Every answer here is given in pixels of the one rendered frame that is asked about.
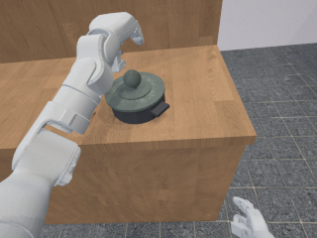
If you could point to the lid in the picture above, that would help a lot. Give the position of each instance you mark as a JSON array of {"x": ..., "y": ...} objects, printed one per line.
[{"x": 134, "y": 99}]

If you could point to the knob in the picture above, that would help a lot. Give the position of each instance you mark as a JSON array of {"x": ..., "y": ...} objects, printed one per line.
[{"x": 132, "y": 78}]

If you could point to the robot left hand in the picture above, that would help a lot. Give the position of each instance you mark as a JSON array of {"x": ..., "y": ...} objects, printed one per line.
[{"x": 124, "y": 26}]

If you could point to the pot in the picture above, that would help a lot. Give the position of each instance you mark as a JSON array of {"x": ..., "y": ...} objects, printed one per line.
[{"x": 143, "y": 116}]

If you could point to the table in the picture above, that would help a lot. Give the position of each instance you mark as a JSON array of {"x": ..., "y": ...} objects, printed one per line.
[{"x": 175, "y": 168}]

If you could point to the left robot upper arm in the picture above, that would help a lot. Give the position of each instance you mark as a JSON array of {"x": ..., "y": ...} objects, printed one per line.
[{"x": 25, "y": 194}]

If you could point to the robot right hand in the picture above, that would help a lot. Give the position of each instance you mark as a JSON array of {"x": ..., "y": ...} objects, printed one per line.
[{"x": 254, "y": 221}]

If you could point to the left robot forearm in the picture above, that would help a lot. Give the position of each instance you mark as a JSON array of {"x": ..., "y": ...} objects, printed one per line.
[{"x": 90, "y": 77}]

